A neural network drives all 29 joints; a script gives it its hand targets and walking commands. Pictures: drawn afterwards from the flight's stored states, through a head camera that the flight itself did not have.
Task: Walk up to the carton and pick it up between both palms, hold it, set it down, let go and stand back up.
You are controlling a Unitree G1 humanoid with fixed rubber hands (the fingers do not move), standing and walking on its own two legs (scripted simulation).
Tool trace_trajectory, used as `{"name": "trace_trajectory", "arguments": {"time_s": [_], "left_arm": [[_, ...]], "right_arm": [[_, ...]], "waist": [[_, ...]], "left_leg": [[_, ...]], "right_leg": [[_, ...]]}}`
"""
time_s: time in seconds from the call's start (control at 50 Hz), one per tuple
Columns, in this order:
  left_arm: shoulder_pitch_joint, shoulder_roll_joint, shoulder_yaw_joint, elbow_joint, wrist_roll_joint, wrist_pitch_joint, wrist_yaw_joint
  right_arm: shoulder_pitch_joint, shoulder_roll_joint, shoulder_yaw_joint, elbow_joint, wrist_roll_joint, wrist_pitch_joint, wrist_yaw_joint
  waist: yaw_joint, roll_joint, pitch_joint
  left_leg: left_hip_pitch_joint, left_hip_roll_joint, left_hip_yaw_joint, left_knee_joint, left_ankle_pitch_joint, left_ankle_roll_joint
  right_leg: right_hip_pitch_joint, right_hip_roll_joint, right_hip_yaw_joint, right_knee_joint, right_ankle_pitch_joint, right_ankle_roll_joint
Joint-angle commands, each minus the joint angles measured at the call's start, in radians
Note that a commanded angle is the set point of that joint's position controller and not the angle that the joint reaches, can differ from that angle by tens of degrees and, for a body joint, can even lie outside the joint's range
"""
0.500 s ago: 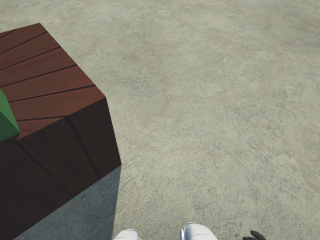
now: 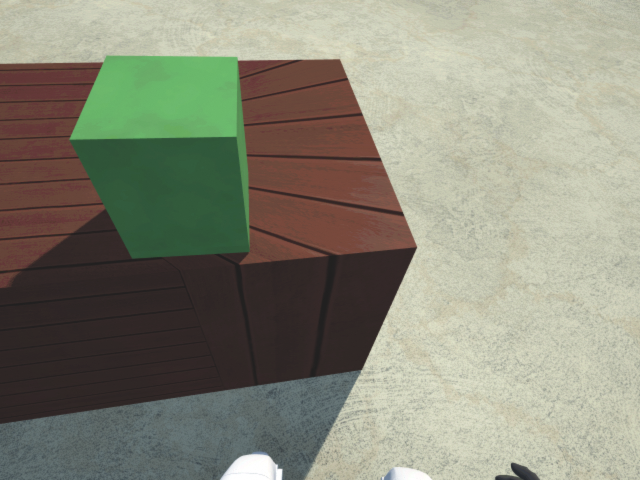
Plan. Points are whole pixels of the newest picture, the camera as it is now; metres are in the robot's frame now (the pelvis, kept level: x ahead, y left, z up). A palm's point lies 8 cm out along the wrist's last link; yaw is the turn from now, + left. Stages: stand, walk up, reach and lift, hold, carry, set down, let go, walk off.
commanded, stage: walk up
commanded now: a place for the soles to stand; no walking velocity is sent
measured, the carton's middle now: (183, 160) +0.57 +0.25 +0.03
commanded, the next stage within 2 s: none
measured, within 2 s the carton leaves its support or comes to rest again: neither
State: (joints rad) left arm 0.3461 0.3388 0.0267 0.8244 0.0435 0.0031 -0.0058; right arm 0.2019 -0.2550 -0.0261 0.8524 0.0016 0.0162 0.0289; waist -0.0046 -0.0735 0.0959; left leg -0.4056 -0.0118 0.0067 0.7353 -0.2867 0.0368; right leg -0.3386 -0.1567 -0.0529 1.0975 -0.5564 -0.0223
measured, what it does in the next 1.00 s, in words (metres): walks ahead, turning left: right foot, then left foot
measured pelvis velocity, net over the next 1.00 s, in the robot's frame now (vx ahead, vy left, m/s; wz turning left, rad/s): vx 0.14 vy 0.05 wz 0.54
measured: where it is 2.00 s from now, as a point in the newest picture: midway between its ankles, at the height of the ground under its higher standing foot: outside the picture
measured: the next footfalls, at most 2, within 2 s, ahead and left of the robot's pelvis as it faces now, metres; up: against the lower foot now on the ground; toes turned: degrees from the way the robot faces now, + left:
right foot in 0.20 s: +0.19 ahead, -0.10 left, +0.00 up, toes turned +2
left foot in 0.46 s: +0.19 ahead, +0.20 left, +0.00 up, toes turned +22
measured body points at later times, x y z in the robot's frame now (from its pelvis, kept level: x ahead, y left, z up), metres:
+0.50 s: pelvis +0.12 +0.05 +0.00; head +0.15 +0.07 +0.45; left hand +0.08 +0.31 -0.14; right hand +0.31 -0.15 -0.12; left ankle +0.15 +0.18 -0.72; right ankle +0.15 -0.10 -0.70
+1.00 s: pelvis +0.14 +0.05 +0.01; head +0.15 +0.07 +0.46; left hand +0.10 +0.31 -0.13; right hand +0.36 -0.10 -0.12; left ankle +0.15 +0.18 -0.71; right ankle +0.19 -0.06 -0.71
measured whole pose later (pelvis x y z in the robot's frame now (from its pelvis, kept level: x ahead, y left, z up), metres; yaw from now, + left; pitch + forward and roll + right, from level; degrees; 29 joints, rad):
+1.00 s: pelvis +0.14 +0.05 +0.01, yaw +31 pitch -2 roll -2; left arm 0.18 0.22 -0.01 0.84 0.00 0.04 -0.01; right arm 0.15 -0.22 0.01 0.87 0.01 0.02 0.00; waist 0.00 0.02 0.09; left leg -0.39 -0.06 -0.16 0.66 -0.22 0.01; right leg -0.21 -0.07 -0.19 0.61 -0.35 0.01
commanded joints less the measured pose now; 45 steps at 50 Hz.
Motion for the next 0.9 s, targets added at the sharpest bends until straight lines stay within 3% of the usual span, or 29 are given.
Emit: {"name": "trace_trajectory", "arguments": {"time_s": [0.0, 0.06, 0.1, 0.14, 0.16, 0.18, 0.2, 0.22, 0.26, 0.32, 0.34, 0.38, 0.42, 0.44, 0.46, 0.48, 0.5, 0.52, 0.54, 0.56, 0.6, 0.62, 0.66, 0.68, 0.7, 0.72, 0.74, 0.82, 0.88], "left_arm": [[0.059, 0.051, -0.002, -0.127, -0.010, -0.054, 0.000], [0.098, 0.027, -0.003, -0.107, -0.008, -0.052, 0.012], [0.085, 0.005, 0.000, -0.126, -0.005, -0.057, 0.020], [0.120, -0.012, -0.004, -0.130, -0.012, -0.067, 0.033], [0.143, 0.001, -0.001, -0.129, -0.008, -0.071, 0.039], [0.161, 0.029, 0.009, -0.141, 0.005, -0.074, 0.045], [0.171, 0.100, 0.024, -0.160, 0.000, -0.074, 0.054], [0.120, 0.155, 0.042, -0.144, -0.016, -0.065, 0.069], [0.073, 0.102, 0.032, -0.125, -0.010, -0.069, 0.075], [-0.010, 0.054, 0.017, -0.102, -0.002, -0.087, 0.057], [-0.017, 0.050, 0.018, -0.097, 0.001, -0.088, 0.049], [-0.050, 0.082, 0.022, -0.090, 0.003, -0.077, 0.034], [-0.065, 0.083, 0.019, -0.082, 0.002, -0.046, 0.023], [-0.033, 0.059, 0.005, -0.088, -0.003, -0.033, 0.015], [-0.013, 0.003, -0.019, -0.098, -0.007, -0.023, 0.004], [0.006, -0.024, -0.027, -0.128, -0.018, 0.005, 0.004], [-0.025, -0.032, -0.030, -0.122, -0.027, 0.030, 0.013], [-0.056, -0.030, -0.027, -0.120, -0.028, 0.036, 0.017], [-0.068, -0.045, -0.037, -0.122, -0.029, 0.030, 0.020], [-0.022, -0.047, -0.034, -0.097, -0.026, 0.024, 0.028], [0.045, -0.023, -0.024, -0.048, -0.022, 0.012, 0.031], [0.049, -0.020, -0.020, -0.055, -0.021, 0.010, 0.031], [0.054, -0.028, -0.017, -0.057, -0.023, -0.001, 0.025], [0.035, 0.005, -0.012, -0.074, -0.018, -0.009, 0.023], [-0.058, 0.080, 0.009, -0.085, -0.037, -0.010, 0.018], [-0.116, 0.099, 0.016, -0.094, -0.046, -0.010, 0.012], [-0.155, 0.090, 0.014, -0.089, -0.048, -0.008, 0.009], [-0.118, 0.029, 0.002, -0.080, -0.045, 0.004, 0.001], [-0.121, 0.006, 0.001, -0.071, -0.045, 0.015, 0.001]], "right_arm": [[0.092, -0.208, -0.056, -0.080, -0.012, -0.009, -0.029], [0.094, -0.168, -0.047, -0.087, -0.036, -0.025, -0.011], [0.082, -0.156, -0.046, -0.097, -0.037, -0.018, 0.001], [0.028, -0.158, -0.043, -0.120, -0.032, -0.006, 0.010], [0.013, -0.146, -0.040, -0.131, -0.027, -0.003, 0.008], [0.022, -0.092, -0.018, -0.149, -0.023, -0.004, 0.009], [0.055, -0.055, -0.005, -0.160, -0.022, -0.001, 0.010], [0.077, -0.120, -0.030, -0.157, -0.047, 0.009, -0.001], [0.072, -0.122, -0.038, -0.139, -0.059, 0.013, -0.001], [0.088, -0.085, -0.029, -0.112, -0.047, 0.003, 0.011], [0.068, -0.066, -0.025, -0.103, -0.042, -0.003, 0.012], [0.075, -0.017, -0.014, -0.099, -0.033, -0.021, 0.012], [0.130, -0.024, -0.025, -0.076, -0.028, -0.038, 0.006], [0.178, -0.074, -0.047, -0.076, -0.031, -0.047, -0.001], [0.248, -0.150, -0.071, -0.092, -0.035, -0.052, -0.015], [0.269, -0.214, -0.082, -0.111, -0.002, -0.048, -0.032], [0.226, -0.217, -0.089, -0.113, 0.021, -0.033, -0.052], [0.146, -0.176, -0.076, -0.127, 0.019, -0.018, -0.066], [0.075, -0.154, -0.064, -0.132, 0.007, -0.009, -0.074], [0.027, -0.138, -0.049, -0.143, -0.009, -0.006, -0.076], [0.002, -0.102, -0.037, -0.151, -0.030, -0.009, -0.068], [-0.009, -0.122, -0.038, -0.144, -0.033, -0.010, -0.064], [-0.048, -0.111, -0.029, -0.136, -0.015, -0.008, -0.054], [-0.045, -0.084, -0.013, -0.140, -0.014, -0.007, -0.048], [-0.028, -0.057, -0.004, -0.138, -0.012, 0.003, -0.047], [-0.021, -0.066, -0.004, -0.116, -0.022, 0.004, -0.048], [-0.014, -0.071, -0.004, -0.097, -0.017, 0.000, -0.045], [-0.014, -0.109, -0.011, -0.064, -0.007, -0.032, -0.033], [-0.047, -0.129, -0.014, -0.066, -0.001, -0.022, -0.039]], "waist": [[-0.024, 0.213, -0.079], [-0.017, 0.256, -0.097], [-0.017, 0.242, -0.077], [0.029, 0.207, -0.073], [0.061, 0.142, -0.070], [0.075, 0.036, -0.077], [0.071, -0.118, -0.074], [0.046, -0.080, -0.011], [0.046, -0.008, 0.027], [0.019, -0.122, 0.036], [0.018, -0.091, 0.008], [0.012, -0.121, -0.056], [-0.031, -0.066, -0.112], [-0.055, 0.011, -0.140], [-0.078, 0.176, -0.197], [-0.077, 0.255, -0.264], [-0.080, 0.208, -0.207], [-0.071, 0.197, -0.133], [-0.054, 0.217, -0.105], [-0.022, 0.276, -0.107], [-0.010, 0.272, -0.179], [0.001, 0.232, -0.203], [0.031, 0.178, -0.218], [0.030, 0.091, -0.208], [-0.022, -0.004, -0.144], [-0.029, -0.008, -0.088], [-0.047, -0.024, -0.069], [-0.010, 0.026, -0.184], [-0.003, 0.091, -0.166]], "left_leg": [[0.195, 0.233, -0.446, -0.434, -0.179, 0.185], [0.143, 0.192, -0.395, -0.376, 0.035, 0.191], [0.050, 0.168, -0.378, -0.351, 0.016, 0.169], [-0.086, 0.097, -0.316, -0.261, 0.007, 0.116], [-0.197, 0.081, -0.339, -0.207, -0.021, 0.085], [-0.302, 0.032, -0.321, -0.089, -0.105, 0.030], [-0.308, -0.078, -0.176, 0.177, -0.214, -0.040], [-0.340, -0.040, -0.106, 0.376, -0.352, -0.081], [-0.372, 0.048, -0.125, 0.463, -0.270, -0.109], [-0.250, 0.096, -0.086, 0.314, -0.202, -0.120], [-0.162, 0.085, -0.056, 0.238, -0.163, -0.109], [0.007, 0.038, 0.035, 0.058, -0.083, -0.073], [0.204, -0.031, 0.128, -0.113, 0.219, -0.033], [0.326, -0.017, 0.050, -0.160, 0.346, -0.014], [0.431, 0.144, -0.190, -0.178, 0.535, 0.041], [0.377, 0.349, -0.531, -0.280, 0.562, 0.167], [0.259, 0.353, -0.548, -0.342, 0.346, 0.222], [0.200, 0.327, -0.497, -0.365, 0.240, 0.218], [0.183, 0.282, -0.428, -0.348, 0.235, 0.193], [0.141, 0.272, -0.390, -0.305, 0.366, 0.192], [0.129, 0.222, -0.311, -0.227, 0.529, 0.171], [0.123, 0.222, -0.332, -0.201, 0.544, 0.169], [0.037, 0.178, -0.282, -0.148, 0.426, 0.100], [-0.007, 0.120, -0.240, -0.073, 0.291, 0.046], [0.064, -0.011, -0.117, 0.011, 0.112, -0.009], [0.128, -0.017, -0.084, 0.005, 0.088, -0.016], [0.139, -0.008, -0.092, -0.025, 0.138, -0.011], [0.144, 0.076, -0.227, -0.116, 0.477, 0.044], [0.090, 0.085, -0.288, -0.187, 0.379, 0.062]], "right_leg": [[-0.231, 0.010, 0.051, -0.045, 0.016, 0.003], [-0.131, 0.069, 0.004, -0.171, 0.045, 0.004], [-0.043, 0.096, -0.016, -0.271, 0.140, -0.012], [0.132, 0.120, -0.055, -0.423, 0.313, -0.035], [0.245, 0.122, -0.051, -0.496, 0.381, -0.048], [0.323, 0.003, 0.120, -0.583, 0.229, -0.076], [0.283, -0.276, 0.473, -0.824, 0.064, -0.151], [0.212, -0.416, 0.624, -0.888, 0.006, -0.255], [0.211, -0.365, 0.452, -0.860, 0.049, -0.252], [0.170, -0.269, 0.160, -0.827, 0.363, -0.187], [0.148, -0.238, 0.071, -0.792, 0.484, -0.174], [0.130, -0.164, -0.091, -0.660, 0.686, -0.134], [0.050, -0.123, -0.194, -0.484, 0.690, -0.087], [-0.021, -0.086, -0.213, -0.372, 0.615, -0.035], [-0.125, -0.023, -0.213, -0.162, 0.327, 0.022], [-0.144, 0.074, -0.087, -0.022, -0.142, 0.043], [-0.132, 0.048, 0.029, 0.017, -0.193, 0.035], [-0.152, 0.044, 0.040, 0.022, -0.144, 0.030], [-0.155, 0.033, 0.045, -0.043, -0.122, 0.032], [-0.118, 0.028, 0.034, -0.106, -0.092, 0.035], [0.000, 0.060, -0.007, -0.206, 0.000, 0.017], [0.043, 0.072, -0.022, -0.285, 0.070, 0.018], [0.187, 0.073, -0.021, -0.528, 0.314, -0.009], [0.194, -0.045, 0.119, -0.631, 0.375, -0.037], [0.054, -0.152, 0.214, -0.693, 0.432, -0.106], [-0.041, -0.175, 0.192, -0.706, 0.457, -0.127], [-0.030, -0.161, 0.138, -0.696, 0.476, -0.121], [0.149, 0.002, -0.029, -0.546, 0.435, -0.043], [0.165, 0.027, -0.042, -0.550, 0.262, -0.036]]}}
